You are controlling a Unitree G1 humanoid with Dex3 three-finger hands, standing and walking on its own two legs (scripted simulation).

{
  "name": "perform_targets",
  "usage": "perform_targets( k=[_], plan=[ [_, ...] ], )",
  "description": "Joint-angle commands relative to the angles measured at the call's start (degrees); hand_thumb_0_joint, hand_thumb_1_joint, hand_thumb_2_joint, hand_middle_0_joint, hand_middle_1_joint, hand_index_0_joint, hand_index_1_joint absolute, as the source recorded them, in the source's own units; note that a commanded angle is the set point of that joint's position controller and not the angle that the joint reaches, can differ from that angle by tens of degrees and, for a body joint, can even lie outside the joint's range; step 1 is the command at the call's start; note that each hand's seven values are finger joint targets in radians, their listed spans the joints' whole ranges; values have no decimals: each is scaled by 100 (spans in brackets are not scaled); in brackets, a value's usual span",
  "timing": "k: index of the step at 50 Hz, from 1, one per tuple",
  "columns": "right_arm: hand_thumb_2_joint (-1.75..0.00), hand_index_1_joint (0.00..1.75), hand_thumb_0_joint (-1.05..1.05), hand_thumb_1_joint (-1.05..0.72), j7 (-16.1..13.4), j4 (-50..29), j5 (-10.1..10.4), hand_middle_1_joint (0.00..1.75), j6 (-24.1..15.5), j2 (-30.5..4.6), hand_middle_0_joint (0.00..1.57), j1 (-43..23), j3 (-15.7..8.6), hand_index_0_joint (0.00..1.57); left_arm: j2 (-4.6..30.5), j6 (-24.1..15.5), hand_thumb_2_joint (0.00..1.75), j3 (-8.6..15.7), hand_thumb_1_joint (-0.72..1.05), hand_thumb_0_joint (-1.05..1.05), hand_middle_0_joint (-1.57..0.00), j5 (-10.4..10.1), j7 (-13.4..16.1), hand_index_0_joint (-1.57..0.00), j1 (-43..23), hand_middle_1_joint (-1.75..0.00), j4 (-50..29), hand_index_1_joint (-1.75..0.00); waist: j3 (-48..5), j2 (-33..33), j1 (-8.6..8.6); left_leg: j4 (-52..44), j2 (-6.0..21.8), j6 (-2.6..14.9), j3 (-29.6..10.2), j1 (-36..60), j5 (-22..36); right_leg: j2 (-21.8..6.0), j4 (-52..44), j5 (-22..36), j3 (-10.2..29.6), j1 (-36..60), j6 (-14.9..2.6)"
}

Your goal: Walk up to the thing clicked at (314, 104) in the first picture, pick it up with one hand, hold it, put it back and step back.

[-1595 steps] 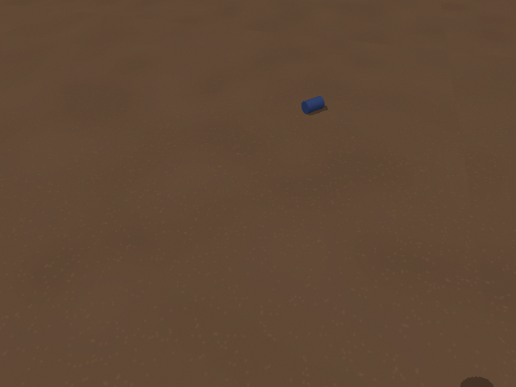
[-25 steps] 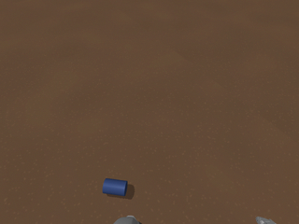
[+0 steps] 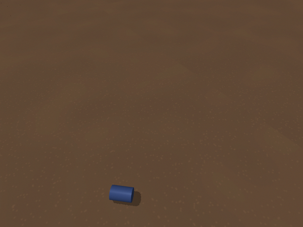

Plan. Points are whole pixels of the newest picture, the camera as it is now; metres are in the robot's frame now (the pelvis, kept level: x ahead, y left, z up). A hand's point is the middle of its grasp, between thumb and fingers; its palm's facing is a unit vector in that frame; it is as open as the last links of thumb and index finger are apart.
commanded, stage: walk up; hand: left
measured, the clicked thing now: (121, 193) +0.45 +0.23 -0.71
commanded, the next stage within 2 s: stand in 1.06 s
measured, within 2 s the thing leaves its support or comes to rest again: neither
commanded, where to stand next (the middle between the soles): +0.11 +0.02 m, yaw -5 degrees
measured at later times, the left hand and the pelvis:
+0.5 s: hand out of the picture +0.13 +0.24 -0.14, palm faces -0.01 -0.89 -0.45, open 7.4 cm; pelvis -0.01 -0.03 -0.02, yaw +1 degrees
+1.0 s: hand out of the picture +0.09 +0.26 -0.13, palm faces -0.12 -0.92 -0.38, open 7.4 cm; pelvis +0.03 -0.02 +0.02, yaw -2 degrees
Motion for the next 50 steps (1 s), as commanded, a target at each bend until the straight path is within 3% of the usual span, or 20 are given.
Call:
perform_targets(
  k=[1, 4, 7, 10, 13, 14, 15, 16, 20, 26, 28, 29, 30, 31, 33, 37, 40, 46, 48, 50],
  plan=[
    [-90, 30, 0, -90, -236, -509, 44, 30, -476, -1741, 20, 235, -321, 20, 1306, -266, 90, 284, 90, 0, -20, -142, -100, -20, -709, -30, -629, -30, 822, 79, -177, -2435, 2361, 1220, -3380, 1014, -1235, -124, 630, 648, 842, -2493, 58],
    [-90, 30, 0, -90, -304, -497, 127, 30, -577, -1610, 20, 339, -283, 20, 1356, -168, 90, 389, 90, 0, -20, -81, -282, -20, -280, -30, -385, -30, 435, 636, -98, -2231, 1946, 1011, -1996, 470, -8, -180, 316, 1215, 401, -1476, 199],
    [-90, 30, 0, -90, -306, -614, 43, 30, -443, -1187, 20, -275, -64, 20, 872, -106, 90, 220, 90, 0, -20, -297, -187, -20, -351, -30, -180, -30, 584, 1129, 111, -1720, 1500, 717, -656, -891, 2594, -42, -578, 1437, 53, 113, 255],
    [-90, 30, 0, -90, -289, -664, 75, 30, -22, -1242, 20, -434, -66, 20, 891, -171, 90, 191, 90, 0, -20, -474, 51, -20, -443, -30, -52, -30, 270, 1915, 60, -848, 1155, 669, -432, -682, 3574, 296, -1325, 1709, -641, 765, 297],
    [-90, 30, 0, -90, -246, -713, 164, 30, 349, -945, 20, -360, -19, 20, 1177, -233, 90, 271, 90, 0, -20, -426, 276, -20, 81, -30, 277, -30, -217, 781, 256, 857, 669, 368, -263, -1020, 1762, 354, -2441, 2611, -614, 1808, 356],
    [-90, 30, 0, -90, -249, -698, 213, 30, 378, -768, 20, 19, 43, 20, 1586, -301, 90, 356, 90, 0, -20, -327, 322, -20, 229, -30, 256, -30, -585, -403, 279, 1937, 318, 156, -214, -1560, 437, -569, -2747, 4039, 501, 2341, 104],
    [-90, 30, 0, -90, -294, -624, 228, 30, 415, -622, 20, 489, 102, 20, 1818, -362, 90, 356, 90, 0, -20, -260, 329, -20, 117, -30, 47, -30, -968, -849, 78, 2985, -31, -5, -707, -1673, -1453, -1961, -3142, 4797, 2391, 2155, -590],
    [-90, 30, 0, -90, -378, -504, 203, 30, 531, -997, 20, 463, -69, 20, 1889, -332, 90, 348, 90, 0, -20, -306, 373, -20, -172, -30, -3, -30, -1165, -526, 83, 3624, 192, 13, -1247, -1190, -1628, -2209, -3177, 3664, 2721, 1385, -1168],
    [-90, 30, 0, -90, -274, -273, 161, 30, 590, -1230, 20, 568, -219, 20, 1502, -231, 90, 308, 90, 0, -20, -196, 462, -20, -938, -30, -98, -30, -841, -665, -149, 3714, 304, -129, -1137, -1323, -707, -1235, -3129, 220, 1290, 509, -803],
    [-90, 30, 0, -90, 51, -115, 14, 30, 658, -1152, 20, 642, -242, 20, 1759, -98, 90, 417, 90, 0, -20, -68, 439, -20, -1298, -30, -133, -30, -523, -1393, -193, 1219, 195, -56, 158, -217, -1282, -1148, -3401, -927, 938, -707, -593],
    [-90, 30, 0, -90, 121, -13, -124, 30, 624, -1232, 20, 912, -328, 20, 1466, -37, 90, 333, 90, 0, -20, -112, 476, -20, -1213, -30, -117, -30, -524, -432, -397, 63, 234, 43, -114, 550, -642, -787, -2275, -1213, 544, -1458, -191],
    [-90, 30, 0, -90, 126, -125, -245, 30, 596, -1510, 20, 825, -371, 20, 1078, -33, 90, 215, 90, 0, -20, -160, 506, -20, -1098, -30, -127, -30, -209, 966, -469, -1108, 928, 369, -1682, 306, -2134, 5, -816, -1305, 87, -2272, -70],
    [-90, 30, 0, -90, 96, -571, -190, 30, 570, -2122, 20, 1, -433, 20, 1056, -77, 90, 256, 90, 0, -20, -253, 581, -20, -1391, -30, -154, -30, 315, 2116, -569, -2596, 2302, 1139, -4037, -1389, -3854, 806, 717, -824, -360, -2202, 160],
    [-90, 30, 0, -90, 40, -642, -162, 30, 466, -2034, 20, -566, -397, 20, 1438, -149, 90, 353, 90, 0, -20, -198, 602, -20, -1816, -30, -106, -30, 931, 1239, -510, -2840, 2584, 1448, -4441, -2322, -3546, 538, 1242, -495, 358, -1648, 137],
    [-90, 30, 0, -90, -160, -599, -158, 30, 216, -1495, 20, -995, -228, 20, 1107, -178, 90, 261, 90, 0, -20, -283, 405, -20, -874, -30, 243, -30, 493, 136, 55, -2008, 1692, 635, -2674, -1301, -1899, 701, 1488, 513, 772, -1604, 67],
    [-90, 30, 0, -90, -154, -383, -66, 30, -179, -1744, 20, -27, -408, 20, 1333, -270, 90, 319, 90, 0, -20, -96, -9, -20, -738, -30, 120, -30, -106, 622, -361, -2148, 2032, 939, -3045, 1134, -2769, 455, 816, 676, 396, -2287, 256],
    [-90, 30, 0, -90, -204, -303, 5, 30, -332, -1665, 20, 386, -370, 20, 1337, -317, 90, 258, 90, 0, -20, -109, -94, -20, -1040, -30, -102, -30, 320, 438, -543, -2191, 2264, 983, -2916, 1742, -1659, 284, 199, 878, 697, -2722, 264],
    [-90, 30, 0, -90, -61, -493, -30, 30, -259, -1483, 20, 436, -264, 20, 1138, -557, 90, 94, 90, 0, -20, -247, -158, -20, -756, -30, -190, -30, 289, 1490, -493, -1862, 1641, 1034, -1054, 975, 829, 321, -1470, 800, -402, -864, 256],
    [-90, 30, 0, -90, -23, -647, -78, 30, -82, -1361, 20, 193, -198, 20, 1068, -608, 90, 93, 90, 0, -20, -269, -18, -20, -266, -30, 29, -30, 220, 1678, -239, -1273, 1375, 871, -510, 152, 1924, 530, -1871, 1060, -817, 266, 255],
    [-90, 30, 0, -90, -40, -785, 25, 30, 105, -1057, 20, -48, -90, 20, 1036, -576, 90, 139, 90, 0, -20, -321, 188, -20, 508, -30, 356, -30, -146, 1195, 145, 22, 1007, 544, -63, -443, 2603, 693, -2623, 2432, -1011, 1637, 247]
  ],
)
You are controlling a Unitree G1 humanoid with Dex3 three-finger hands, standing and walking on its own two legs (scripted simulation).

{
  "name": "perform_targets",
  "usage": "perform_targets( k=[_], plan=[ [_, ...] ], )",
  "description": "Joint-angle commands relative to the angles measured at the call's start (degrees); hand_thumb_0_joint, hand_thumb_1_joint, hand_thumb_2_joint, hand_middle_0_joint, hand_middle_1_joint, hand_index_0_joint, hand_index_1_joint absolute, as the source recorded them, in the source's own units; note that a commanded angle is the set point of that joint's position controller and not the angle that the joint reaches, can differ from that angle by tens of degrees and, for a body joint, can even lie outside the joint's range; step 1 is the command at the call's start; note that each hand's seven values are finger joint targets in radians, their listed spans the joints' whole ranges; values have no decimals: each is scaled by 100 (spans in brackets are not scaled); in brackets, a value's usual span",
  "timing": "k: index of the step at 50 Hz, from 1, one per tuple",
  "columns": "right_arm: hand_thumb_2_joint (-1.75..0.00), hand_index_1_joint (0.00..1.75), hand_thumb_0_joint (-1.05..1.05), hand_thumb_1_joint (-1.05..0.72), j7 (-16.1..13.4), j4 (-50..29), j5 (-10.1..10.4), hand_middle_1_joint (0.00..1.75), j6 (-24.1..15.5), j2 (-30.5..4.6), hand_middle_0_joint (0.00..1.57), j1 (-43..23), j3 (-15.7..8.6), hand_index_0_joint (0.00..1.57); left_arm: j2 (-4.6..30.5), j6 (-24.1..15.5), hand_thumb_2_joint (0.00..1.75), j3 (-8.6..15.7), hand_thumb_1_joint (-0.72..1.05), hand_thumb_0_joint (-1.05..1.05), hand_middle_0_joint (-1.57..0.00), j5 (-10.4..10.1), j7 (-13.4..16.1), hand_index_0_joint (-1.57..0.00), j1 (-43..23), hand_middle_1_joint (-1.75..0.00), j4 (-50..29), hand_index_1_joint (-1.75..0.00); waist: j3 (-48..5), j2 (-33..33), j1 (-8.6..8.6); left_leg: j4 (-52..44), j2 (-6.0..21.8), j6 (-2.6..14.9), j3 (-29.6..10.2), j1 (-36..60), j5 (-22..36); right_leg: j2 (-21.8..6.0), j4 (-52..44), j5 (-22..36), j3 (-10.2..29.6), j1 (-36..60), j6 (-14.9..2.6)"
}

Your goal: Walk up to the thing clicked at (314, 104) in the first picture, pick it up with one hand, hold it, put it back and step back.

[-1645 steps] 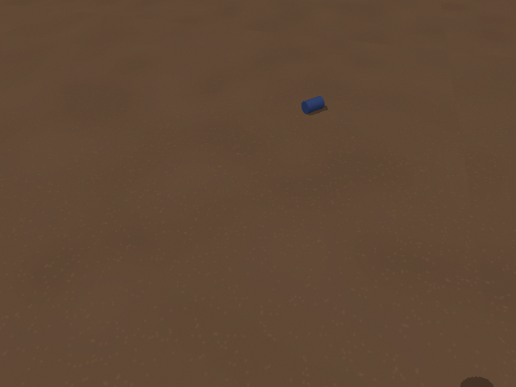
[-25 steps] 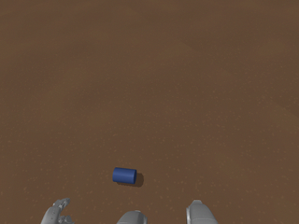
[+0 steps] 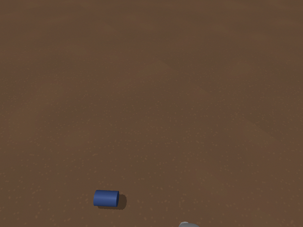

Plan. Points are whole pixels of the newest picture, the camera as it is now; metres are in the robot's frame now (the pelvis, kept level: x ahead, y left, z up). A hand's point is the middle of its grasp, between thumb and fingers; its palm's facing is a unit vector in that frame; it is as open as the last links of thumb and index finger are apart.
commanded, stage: walk up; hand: left
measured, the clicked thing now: (106, 198) +0.42 +0.26 -0.72
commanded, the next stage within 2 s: stand in 0.06 s
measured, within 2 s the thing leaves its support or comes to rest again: neither
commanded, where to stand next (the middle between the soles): +0.08 +0.04 m, yaw -3 degrees
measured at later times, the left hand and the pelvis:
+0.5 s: hand out of the picture +0.15 +0.24 -0.14, palm faces -0.01 -0.94 -0.34, open 7.4 cm; pelvis +0.06 -0.02 +0.01, yaw +1 degrees
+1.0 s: hand out of the picture +0.15 +0.22 -0.14, palm faces +0.00 -0.94 -0.35, open 7.4 cm; pelvis +0.07 -0.03 +0.02, yaw +1 degrees
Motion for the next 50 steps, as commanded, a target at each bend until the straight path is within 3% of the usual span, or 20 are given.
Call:
perform_targets(
  k=[1, 2, 3, 4, 5, 6, 8, 10, 11, 12, 13, 14, 15, 17, 23, 27, 30, 37, 43, 50],
  plan=[
    [-90, 30, 0, -90, -98, -687, 144, 30, 153, -612, 20, -412, -47, 20, 1191, -275, 90, 358, 90, 0, -20, -57, 371, -20, 741, -30, -186, -30, -538, 304, 686, 1532, 113, 478, -97, -1487, 2109, 98, -1123, 1767, -180, 2195, -66],
    [-90, 30, 0, -90, -132, -786, 208, 30, 155, -433, 20, -207, 15, 20, 1657, -309, 90, 484, 90, 0, -20, 24, 430, -20, 918, -30, -255, -30, -899, -730, 661, 2634, -304, 210, -119, -2363, 472, -1168, -1342, 2615, 1688, 2803, -527],
    [-90, 30, 0, -90, -266, -863, 333, 30, 173, -426, 20, -236, -13, 20, 1808, -263, 90, 353, 90, 0, -20, 72, 387, -20, 508, -30, -566, -30, -1165, -1105, 550, 2873, -481, 185, -636, -1751, -1404, -2309, -1855, 1927, 2798, 1824, -1468],
    [-90, 30, 0, -90, -339, -776, 325, 30, 197, -873, 20, -448, -157, 20, 1753, -196, 90, 384, 90, 0, -20, 49, 382, -20, 225, -30, -506, -30, -943, -987, 548, 3202, -325, 252, -841, -1648, -1649, -2241, -2000, 317, 2955, 1078, -1816],
    [-90, 30, 0, -90, -335, -686, 304, 30, 211, -926, 20, -449, -176, 20, 1560, -158, 90, 311, 90, 0, -20, 71, 366, -20, -167, -30, -675, -30, -507, -713, 394, 3093, -289, 243, -858, -1782, -1640, -1908, -2106, -517, 2482, 836, -1652],
    [-90, 30, 0, -90, -311, -537, 292, 30, 195, -839, 20, -343, -149, 20, 1357, -138, 90, 233, 90, 0, -20, 67, 362, -20, -429, -30, -754, -30, -421, -680, 319, 2775, -241, 258, -817, -1887, -1557, -1654, -2043, -633, 2023, 941, -1415],
    [-90, 30, 0, -90, -276, -329, 226, 30, 138, -782, 20, -129, -162, 20, 1298, -119, 90, 186, 90, 0, -20, 56, 325, -20, -876, -30, -836, -30, -440, -846, 76, 1471, -161, 200, -476, -1313, -1063, -1180, -1774, 17, 1327, 615, -1018],
    [-90, 30, 0, -90, -300, 43, 196, 30, 21, -585, 20, 314, -111, 20, 1250, -67, 90, 215, 90, 0, -20, 43, 279, -20, -950, -30, -651, -30, -775, -911, -83, -250, -294, 105, -178, -459, 533, -840, -932, 1152, 643, 831, -740],
    [-90, 30, 0, -90, -321, 38, 127, 30, -22, -708, 20, 130, -120, 20, 1045, -26, 90, 165, 90, 0, -20, -27, 258, -20, -778, -30, -630, -30, -754, -678, 36, -556, -243, 103, -416, -38, 1246, -697, -717, 1195, 588, 462, -532],
    [-90, 30, 0, -90, -326, -89, 26, 30, -57, -944, 20, -270, -142, 20, 717, -1, 90, 62, 90, 0, -20, -109, 229, -20, -659, -30, -628, -30, -728, -91, 212, -839, 354, 256, -1399, 33, 1132, -446, -635, 584, 488, 48, -285],
    [-90, 30, 0, -90, -320, -310, 25, 30, -80, -1268, 20, -921, -156, 20, 532, 63, 90, 2, 90, 0, -20, -143, 214, -20, -786, -30, -636, -30, -453, 521, 388, -1506, 1091, 530, -2486, -842, -370, 1, -476, -566, 189, 112, -93],
    [-90, 30, 0, -90, -296, -305, 42, 30, -44, -1434, 20, -1310, -160, 20, 738, 107, 90, 123, 90, 0, -20, -130, 228, -20, -920, -30, -530, -30, -203, 632, 448, -1663, 1184, 846, -2349, -2365, -1660, -6, -113, -950, 192, 1414, -92],
    [-90, 30, 0, -90, -274, -311, 54, 30, -2, -1161, 20, -1677, -88, 20, 714, 96, 90, 99, 90, 0, -20, -98, 176, -20, -873, -30, -446, -30, 19, 460, 609, -1601, 840, 619, -1917, -2549, -2169, -59, -522, -731, 216, 1635, -120],
    [-90, 30, 0, -90, -273, -204, 135, 30, -7, -850, 20, -1756, 15, 20, 698, 20, 90, 53, 90, 0, -20, -19, 103, -20, -967, -30, -311, -30, 86, 304, 463, -1323, 327, 231, -1239, -1881, -1263, -345, -1167, -149, 582, 1328, -235],
    [-90, 30, 0, -90, -256, 344, 158, 30, -143, -721, 20, -1490, 89, 20, 663, -120, 90, -10, 90, 0, -20, -69, 155, -20, -1155, -30, -30, -30, -759, 111, 263, -791, 413, 138, -1007, -139, 2518, -493, -1361, 2179, 448, 1544, -189],
    [-90, 30, 0, -90, -287, 482, 206, 30, -98, -708, 20, -1688, 118, 20, 647, -85, 90, -39, 90, 0, -20, -67, 191, -20, -1170, -30, 170, -30, -1027, 37, 250, -844, 444, 73, -863, 258, 3145, -509, -1348, 2825, 357, 1733, -183],
    [-90, 30, 0, -90, -289, 576, 214, 30, -25, -681, 20, -1926, 141, 20, 634, -51, 90, -59, 90, 0, -20, -56, 209, -20, -1198, -30, 307, -30, -988, 23, 270, -927, 429, 66, -795, 303, 2843, -548, -1539, 2755, 370, 1742, -150],
    [-90, 30, 0, -90, -260, 769, 176, 30, 51, -651, 20, -2220, 195, 20, 690, 5, 90, -60, 90, 0, -20, -32, 205, -20, -1363, -30, 556, -30, -669, 148, 290, -1406, 433, 5, -806, 73, 1802, -515, -1939, 1633, 424, 1622, -107],
    [-90, 30, 0, -90, -249, 871, 175, 30, 39, -667, 20, -2311, 196, 20, 719, -41, 90, -43, 90, 0, -20, -26, 208, -20, -1435, -30, 673, -30, -862, 72, 301, -1418, 476, 6, -794, 173, 2012, -585, -2001, 1963, 432, 1811, -103],
    [-90, 30, 0, -90, -224, 977, 153, 30, 53, -650, 20, -2239, 194, 20, 739, -4, 90, -11, 90, 0, -20, -14, 198, -20, -1466, -30, 763, -30, -606, -16, 339, -1590, 414, 38, -806, -81, 1141, -521, -2281, 726, 485, 1569, -64]
  ],
)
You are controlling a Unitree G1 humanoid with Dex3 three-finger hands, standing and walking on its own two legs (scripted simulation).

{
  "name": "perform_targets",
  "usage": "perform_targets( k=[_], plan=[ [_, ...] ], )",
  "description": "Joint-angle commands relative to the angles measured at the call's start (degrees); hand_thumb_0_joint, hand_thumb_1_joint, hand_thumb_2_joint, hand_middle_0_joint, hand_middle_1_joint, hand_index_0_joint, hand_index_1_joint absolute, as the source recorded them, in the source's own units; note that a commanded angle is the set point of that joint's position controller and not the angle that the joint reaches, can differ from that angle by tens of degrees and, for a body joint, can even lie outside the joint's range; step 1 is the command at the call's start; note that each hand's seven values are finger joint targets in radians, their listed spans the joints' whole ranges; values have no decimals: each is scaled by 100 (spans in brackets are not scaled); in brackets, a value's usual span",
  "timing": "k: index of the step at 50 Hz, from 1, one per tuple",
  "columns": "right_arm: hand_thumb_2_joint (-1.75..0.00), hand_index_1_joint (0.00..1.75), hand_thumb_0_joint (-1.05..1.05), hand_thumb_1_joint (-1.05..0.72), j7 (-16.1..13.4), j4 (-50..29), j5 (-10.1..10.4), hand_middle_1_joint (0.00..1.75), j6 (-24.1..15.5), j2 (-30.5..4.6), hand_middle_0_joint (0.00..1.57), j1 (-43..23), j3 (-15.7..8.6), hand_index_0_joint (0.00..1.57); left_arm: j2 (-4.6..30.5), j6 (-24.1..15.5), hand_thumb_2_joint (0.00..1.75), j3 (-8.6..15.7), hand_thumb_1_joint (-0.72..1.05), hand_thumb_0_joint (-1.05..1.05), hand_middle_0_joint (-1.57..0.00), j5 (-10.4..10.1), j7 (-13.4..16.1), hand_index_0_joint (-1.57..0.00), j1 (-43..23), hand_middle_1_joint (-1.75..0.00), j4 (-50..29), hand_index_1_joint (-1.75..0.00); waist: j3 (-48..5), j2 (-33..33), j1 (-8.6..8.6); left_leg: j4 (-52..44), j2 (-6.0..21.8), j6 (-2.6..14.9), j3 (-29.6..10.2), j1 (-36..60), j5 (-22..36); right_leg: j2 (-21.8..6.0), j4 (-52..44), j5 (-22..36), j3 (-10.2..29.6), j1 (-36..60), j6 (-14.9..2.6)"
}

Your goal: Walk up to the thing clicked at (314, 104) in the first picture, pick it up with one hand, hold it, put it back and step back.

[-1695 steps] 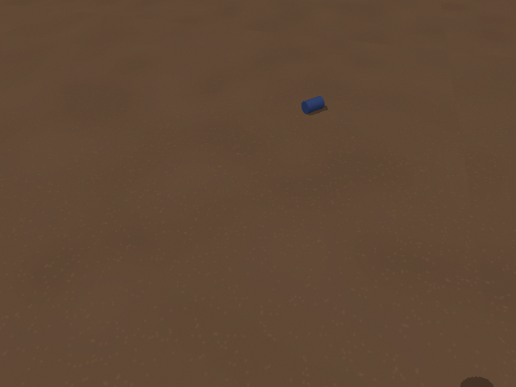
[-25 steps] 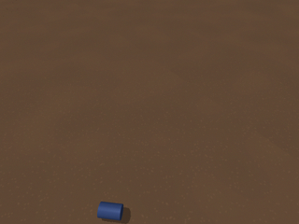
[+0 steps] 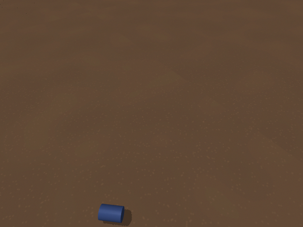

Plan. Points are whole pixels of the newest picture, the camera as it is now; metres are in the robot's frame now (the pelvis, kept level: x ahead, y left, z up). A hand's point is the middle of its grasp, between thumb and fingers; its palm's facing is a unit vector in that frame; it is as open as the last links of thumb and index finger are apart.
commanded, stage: stand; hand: left
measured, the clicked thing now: (111, 213) +0.36 +0.29 -0.74
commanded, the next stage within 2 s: walk up in 0.06 s
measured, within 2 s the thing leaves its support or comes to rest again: neither
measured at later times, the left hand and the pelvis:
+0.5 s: hand out of the picture +0.04 +0.32 -0.18, palm faces -0.02 -0.93 -0.36, open 7.4 cm; pelvis -0.11 +0.05 -0.02, yaw +1 degrees
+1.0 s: hand out of the picture -0.17 +0.29 -0.15, palm faces -0.05 -0.90 -0.43, open 7.4 cm; pelvis -0.26 +0.02 -0.02, yaw -3 degrees
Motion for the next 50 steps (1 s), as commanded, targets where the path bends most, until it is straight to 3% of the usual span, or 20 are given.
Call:
perform_targets(
  k=[1, 2, 3, 6, 7, 9, 11, 17, 18, 19, 20, 23, 30, 39, 40, 41, 42, 43, 46, 50],
  plan=[
    [-90, 30, 0, -90, -88, -327, -34, 30, -126, -1178, 20, -185, -197, 20, 1362, -116, 90, 259, 90, 0, -20, 7, 62, -20, -369, -30, -306, -30, -462, -205, -9, -365, 530, 309, -381, -321, 250, -690, -428, 83, 686, 279, -55],
    [-90, 30, 0, -90, -86, -328, -39, 30, -133, -1175, 20, -224, -199, 20, 1309, -116, 90, 253, 90, 0, -20, -10, 59, -20, -309, -30, -299, -30, -443, -188, 42, -340, 504, 301, -369, -285, 254, -694, -473, 18, 695, 228, -57],
    [-90, 30, 0, -90, -103, -400, 72, 30, -13, -1534, 20, -346, -261, 20, 1629, 1, 90, 422, 90, 0, -20, -115, 88, -20, -324, -30, -429, -30, 279, -114, 51, 356, 399, 372, -288, -718, 1530, -752, 63, 1841, 708, -189, -153],
    [-90, 30, 0, -90, -141, -640, 196, 30, 64, -1356, 20, -5, -272, 20, 1686, 85, 90, 492, 90, 0, -20, -134, 120, -20, -116, -30, -740, -30, -768, -419, 28, 1436, 102, 370, -36, -512, 1860, -1089, 419, 3261, 782, 223, -573],
    [-90, 30, 0, -90, -156, -748, 196, 30, 117, -1302, 20, 64, -300, 20, 1770, 135, 90, 544, 90, 0, -20, -112, 128, -20, -159, -30, -852, -30, -977, -626, 25, 1943, -135, 351, 38, -643, 1453, -1334, 349, 3316, 969, 267, -828],
    [-90, 30, 0, -90, -151, -902, 134, 30, 258, -1250, 20, 221, -364, 20, 1795, 205, 90, 549, 90, 0, -20, -6, 143, -20, -453, -30, -1168, -30, -889, -1208, 10, 3237, -485, 414, -29, -984, -1593, -1930, 112, 2795, 1468, -243, -1306],
    [-90, 30, 0, -90, -121, -1015, 68, 30, 345, -1276, 20, 592, -427, 20, 1801, 249, 90, 567, 90, 0, -20, 106, 165, -20, -674, -30, -1443, -30, -810, -1213, -121, 3888, -317, 507, -376, -994, -2034, -2005, 321, 2238, 1364, -808, -1452],
    [-90, 30, 0, -90, -134, -1089, -83, 30, 243, -1247, 20, 1174, -560, 20, 1600, 450, 90, 500, 90, 0, -20, 15, 167, -20, -689, -30, -1811, -30, -739, -838, -237, 870, -345, 352, 133, -795, -184, -1215, 1564, 1053, 985, -652, -694],
    [-90, 30, 0, -90, -155, -1233, -222, 30, 197, -1599, 20, 943, -639, 20, 1317, 488, 90, 456, 90, 0, -20, -61, 163, -20, -426, -30, -1837, -30, -641, 153, -93, 199, 476, 542, -1139, -738, 720, -485, 2371, 20, 741, -1146, -339],
    [-90, 30, 0, -90, -151, -1471, -297, 30, 166, -2095, 20, 426, -704, 20, 1069, 522, 90, 429, 90, 0, -20, -75, 207, -20, -177, -30, -1828, -30, -500, 1113, 144, 80, 1501, 999, -2394, -735, 1976, 516, 3412, -2598, 586, -1938, -58],
    [-90, 30, 0, -90, -138, -1542, -194, 30, 137, -2529, 20, 467, -788, 20, 1371, 551, 90, 545, 90, 0, -20, -2, 285, -20, -511, -30, -1825, -30, -569, 1424, -286, -146, 2092, 1701, -3088, -1560, 2093, 651, 4424, -3084, 1325, -1467, -49],
    [-90, 30, 0, -90, -256, -1705, -227, 30, 80, -1806, 20, -255, -626, 20, 1465, 550, 90, 570, 90, 0, -20, -90, 280, -20, 43, -30, -1616, -30, -373, 450, 281, 584, 1135, 1321, -1325, -874, 2320, 672, 5376, -1972, 1546, -2084, -59],
    [-90, 30, 0, -90, -389, -1732, -115, 30, 60, -1611, 20, 749, -661, 20, 1355, 425, 90, 623, 90, 0, -20, 51, 227, -20, -13, -30, -2049, -30, -596, 544, -261, 1082, 1451, 1690, -1451, 680, 3320, 405, 4243, -2319, 1092, -2217, 298],
    [-90, 30, 0, -90, -291, -2107, -99, 30, 228, -1898, 20, 56, -675, 20, 1222, 389, 90, 717, 90, 0, -20, 86, 47, -20, 1539, -30, -1623, -30, -971, 917, 239, 1009, 1245, 1132, -1067, -1060, 859, 39, 867, -999, 67, 175, -105],
    [-90, 30, 0, -90, -270, -2112, -74, 30, 241, -1720, 20, 54, -621, 20, 1375, 366, 90, 776, 90, 0, -20, 155, 50, -20, 1540, -30, -1636, -30, -760, 516, 272, 1247, 951, 765, -931, -1723, 211, -157, 670, -977, 479, 291, -273],
    [-90, 30, 0, -90, -264, -2199, -23, 30, 237, -1438, 20, 91, -547, 20, 1762, 338, 90, 890, 90, 0, -20, 222, 37, -20, 1425, -30, -1786, -30, -465, -672, 207, 2156, 152, 406, -566, -2572, -872, -1052, 219, -1163, 1999, 169, -666],
    [-90, 30, 0, -90, -342, -2246, 5, 30, 239, -1299, 20, -197, -550, 20, 2368, 356, 90, 994, 90, 0, -20, 206, 46, -20, 927, -30, -2046, -30, -137, -2007, 467, 3753, -779, 212, -202, -2507, -2279, -2249, -475, -885, 3252, -1170, -1551],
    [-90, 30, 0, -90, -360, -2204, -24, 30, 268, -1487, 20, -84, -602, 20, 2335, 297, 90, 961, 90, 0, -20, 228, 68, -20, 560, -30, -2292, -30, 152, -1623, 319, 4727, -591, 143, -862, -2314, -2328, -2473, -519, -598, 3387, -1811, -1740],
    [-90, 30, 0, -90, -337, -1915, 63, 30, 219, -1385, 20, 574, -528, 20, 1639, 271, 90, 793, 90, 0, -20, 211, 163, -20, -276, -30, -2488, -30, 132, -877, -205, 5190, -907, 213, -755, -2111, -1523, -1294, 372, 948, 1313, -1458, -1060],
    [-90, 30, 0, -90, -309, -1950, -10, 30, 95, -1293, 20, 654, -448, 20, 1473, 222, 90, 792, 90, 0, -20, 282, 182, -20, 418, -30, -2448, -30, -368, -1197, 228, 3572, -577, 130, -308, -2478, -1741, -1220, 618, 643, 1299, 349, -1011]
  ],
)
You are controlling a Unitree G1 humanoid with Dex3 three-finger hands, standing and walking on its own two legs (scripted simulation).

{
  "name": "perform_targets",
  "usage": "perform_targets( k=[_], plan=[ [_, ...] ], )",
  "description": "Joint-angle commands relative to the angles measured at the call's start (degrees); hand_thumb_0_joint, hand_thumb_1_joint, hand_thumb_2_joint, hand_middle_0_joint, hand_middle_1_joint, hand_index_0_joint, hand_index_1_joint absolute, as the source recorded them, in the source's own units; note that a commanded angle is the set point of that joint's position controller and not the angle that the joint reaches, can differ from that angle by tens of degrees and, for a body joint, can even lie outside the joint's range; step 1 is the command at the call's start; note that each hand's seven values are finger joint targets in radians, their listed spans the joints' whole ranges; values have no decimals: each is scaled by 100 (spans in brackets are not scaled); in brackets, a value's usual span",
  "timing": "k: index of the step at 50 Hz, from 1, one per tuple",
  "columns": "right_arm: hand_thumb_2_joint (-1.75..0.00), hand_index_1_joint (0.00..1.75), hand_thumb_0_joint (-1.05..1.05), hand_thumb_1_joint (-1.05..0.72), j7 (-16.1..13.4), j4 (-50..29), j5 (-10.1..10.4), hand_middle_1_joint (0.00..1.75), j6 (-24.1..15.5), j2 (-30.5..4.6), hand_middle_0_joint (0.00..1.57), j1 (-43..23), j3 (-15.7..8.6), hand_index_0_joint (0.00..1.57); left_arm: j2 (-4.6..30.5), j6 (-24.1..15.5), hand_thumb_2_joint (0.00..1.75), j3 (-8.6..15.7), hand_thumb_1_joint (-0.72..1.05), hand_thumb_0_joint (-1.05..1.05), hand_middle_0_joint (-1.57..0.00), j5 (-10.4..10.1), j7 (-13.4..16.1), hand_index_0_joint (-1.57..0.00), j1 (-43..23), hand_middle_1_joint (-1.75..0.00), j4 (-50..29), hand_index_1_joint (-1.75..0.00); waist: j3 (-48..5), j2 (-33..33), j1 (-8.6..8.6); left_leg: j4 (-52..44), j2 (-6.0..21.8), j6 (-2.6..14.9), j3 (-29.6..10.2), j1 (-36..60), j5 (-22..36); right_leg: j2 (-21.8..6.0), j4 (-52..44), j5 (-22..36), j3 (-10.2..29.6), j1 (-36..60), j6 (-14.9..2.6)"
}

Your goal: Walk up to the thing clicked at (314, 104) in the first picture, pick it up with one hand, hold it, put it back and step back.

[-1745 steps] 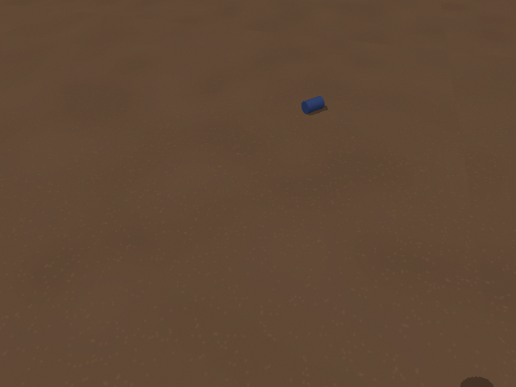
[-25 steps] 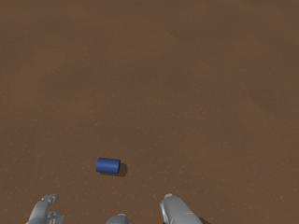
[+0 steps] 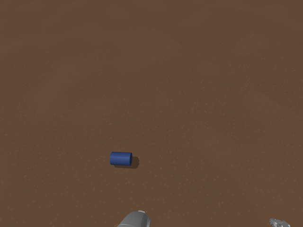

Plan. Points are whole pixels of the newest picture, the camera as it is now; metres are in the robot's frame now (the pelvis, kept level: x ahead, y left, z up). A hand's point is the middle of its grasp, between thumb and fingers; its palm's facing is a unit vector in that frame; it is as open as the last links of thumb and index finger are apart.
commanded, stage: walk up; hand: left
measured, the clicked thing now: (121, 158) +0.60 +0.30 -0.72
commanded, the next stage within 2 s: stand in 1.14 s
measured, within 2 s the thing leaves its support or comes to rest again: neither
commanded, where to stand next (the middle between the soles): +0.28 +0.07 m, yaw -1 degrees
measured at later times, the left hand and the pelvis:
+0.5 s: hand out of the picture -0.04 +0.25 -0.14, palm faces +0.09 -0.93 -0.36, open 7.4 cm; pelvis -0.07 -0.02 +0.00, yaw +4 degrees
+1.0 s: hand out of the picture +0.04 +0.26 -0.13, palm faces +0.09 -0.94 -0.34, open 7.4 cm; pelvis -0.05 +0.00 +0.01, yaw +4 degrees
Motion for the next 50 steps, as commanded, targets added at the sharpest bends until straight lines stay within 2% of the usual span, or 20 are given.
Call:
perform_targets(
  k=[1, 3, 5, 6, 7, 8, 9, 11, 16, 17, 18, 19, 20, 25, 27, 28, 30, 33, 39, 50],
  plan=[
    [-90, 30, 0, -90, -48, -432, -96, 30, -220, -874, 20, 87, -183, 20, 1460, -281, 90, 430, 90, 0, -20, 58, 115, -20, -220, -30, -696, -30, -940, -1232, 188, -1458, 422, -43, 366, 68, -260, -1179, -1030, 1398, 1116, 1187, -981],
    [-90, 30, 0, -90, -16, -376, -129, 30, -275, -834, 20, 113, -205, 20, 1522, -255, 90, 423, 90, 0, -20, 19, 68, -20, -122, -30, -652, -30, -961, -1256, 217, -2547, 473, 42, 617, 578, -207, -1238, -934, 1143, 1210, 1107, -976],
    [-90, 30, 0, -90, 0, -93, -160, 30, -343, -752, 20, 630, -241, 20, 1561, -210, 90, 369, 90, 0, -20, -63, 10, -20, -278, -30, -621, -30, -1029, -1074, -82, -4259, 403, 164, 818, 1649, 913, -1131, -501, 1132, 980, 610, -773],
    [-90, 30, 0, -90, -12, -31, -227, 30, -392, -894, 20, 676, -305, 20, 1265, -198, 90, 264, 90, 0, -20, -88, -2, -20, -68, -30, -601, -30, -1087, -546, -34, -4471, 775, 285, 41, 2397, 1056, -926, -60, 785, 833, -193, -461],
    [-90, 30, 0, -90, -12, -112, -298, 30, -437, -1224, 20, 453, -352, 20, 874, -209, 90, 147, 90, 0, -20, -176, -31, -20, 102, -30, -582, -30, -1078, 704, 82, -4751, 1994, 694, -1836, 2714, 593, -200, 532, -508, 326, -1237, -64],
    [-90, 30, 0, -90, 31, -203, -242, 30, -436, -1762, 20, 220, -422, 20, 1309, -208, 90, 305, 90, 0, -20, -176, 34, -20, -468, -30, -512, -30, -799, 865, -249, -4918, 2785, 1491, -2531, 1177, -15, 2, 1238, -1606, 251, -737, 74],
    [-90, 30, 0, -90, 30, -223, -271, 30, -478, -1644, 20, 44, -426, 20, 1445, -225, 90, 349, 90, 0, -20, -112, 31, -20, -633, -30, -482, -30, -440, 494, -212, -4961, 2711, 1511, -2363, 484, -214, 4, 1716, -1516, 641, -384, 22],
    [-90, 30, 0, -90, 7, -258, -268, 30, -544, -1174, 20, -354, -234, 20, 1237, -268, 90, 308, 90, 0, -20, -231, -45, -20, -278, -30, -261, -30, -460, 407, 70, -4587, 2017, 1162, -1199, 879, 730, 80, 1566, -881, 591, -346, -16],
    [-90, 30, 0, -90, 126, -189, -253, 30, -399, -1102, 20, -212, -231, 20, 1072, -478, 90, 268, 90, 0, -20, -145, -87, -20, 70, -30, 145, -30, -596, 749, 57, -4097, 1567, 736, -502, 823, -304, 250, -1183, -206, -210, 851, -37],
    [-90, 30, 0, -90, 122, -139, -201, 30, -358, -869, 20, -17, -158, 20, 1189, -552, 90, 282, 90, 0, -20, -89, -33, -20, 94, -30, 228, -30, -640, 336, 68, -3657, 1427, 563, -336, 511, -8, 153, -1634, -28, 175, 1355, -78],
    [-90, 30, 0, -90, 148, -214, -130, 30, -351, -657, 20, 19, -94, 20, 1509, -620, 90, 339, 90, 0, -20, -22, -2, -20, 80, -30, 206, -30, -542, -575, 58, -3001, 922, 240, -21, -188, -178, -568, -1981, -830, 1634, 1437, -349],
    [-90, 30, 0, -90, 125, -130, -128, 30, -320, -661, 20, -22, -99, 20, 1770, -631, 90, 347, 90, 0, -20, -36, -8, -20, -104, -30, 195, -30, -408, -924, 14, -2267, 546, 152, 274, 283, -431, -1466, -2509, -2172, 2684, 349, -853],
    [-90, 30, 0, -90, 126, 17, -133, 30, -319, -842, 20, 151, -166, 20, 1755, -645, 90, 328, 90, 0, -20, -49, -19, -20, -473, -30, 73, -30, -197, -694, -107, -1980, 713, 80, 104, 711, -273, -1694, -2513, -2378, 2773, -250, -1054],
    [-90, 30, 0, -90, 173, 284, -154, 30, -440, -672, 20, 431, -149, 20, 1452, -642, 90, 187, 90, 0, -20, -122, -34, -20, -673, -30, 197, -30, -557, -900, -255, -3319, 617, 185, 348, 1815, 763, -954, -1961, -711, 1293, -363, -554],
    [-90, 30, 0, -90, 141, 276, -218, 30, -502, -839, 20, 345, -198, 20, 1122, -596, 90, 61, 90, 0, -20, -164, -63, -20, -554, -30, 238, -30, -621, -404, -253, -4186, 1145, 316, -495, 2189, 896, -500, -1443, -285, 758, -638, -206],
    [-90, 30, 0, -90, 154, 214, -199, 30, -516, -969, 20, -53, -202, 20, 1035, -573, 90, 37, 90, 0, -20, -221, -77, -20, -507, -30, 354, -30, -506, -79, -98, -4494, 1398, 475, -993, 1675, -65, -174, -1360, -614, 478, -438, -67],
    [-90, 30, 0, -90, 187, 254, -165, 30, -503, -982, 20, -215, -141, 20, 1151, -611, 90, 74, 90, 0, -20, -211, -77, -20, -451, -30, 469, -30, -486, -136, 4, -4612, 1416, 509, -889, 1012, -620, -121, -1424, -597, 444, 316, -86],
    [-90, 30, 0, -90, 183, 387, -167, 30, -523, -845, 20, -214, -61, 20, 1221, -685, 90, 68, 90, 0, -20, -212, -54, -20, -438, -30, 601, -30, -572, 95, -18, -4431, 1192, 325, -463, 1026, 521, -290, -1582, 228, 550, 795, -191],
    [-90, 30, 0, -90, 123, 582, -98, 30, -550, -807, 20, -207, -44, 20, 1234, -695, 90, 17, 90, 0, -20, -265, 17, -20, -607, -30, 774, -30, -1125, 20, -69, -4037, 1220, 300, -136, 1817, 3107, -428, -1476, 1962, 341, 1197, -121],
    [-90, 30, 0, -90, 102, 724, -89, 30, -477, -708, 20, -565, -44, 20, 1174, -629, 90, -46, 90, 0, -20, -252, 42, -20, -884, -30, 979, -30, -1047, -75, -65, -4300, 1258, 276, -79, 1973, 2927, -429, -1597, 1860, 297, 1226, -70]
  ],
)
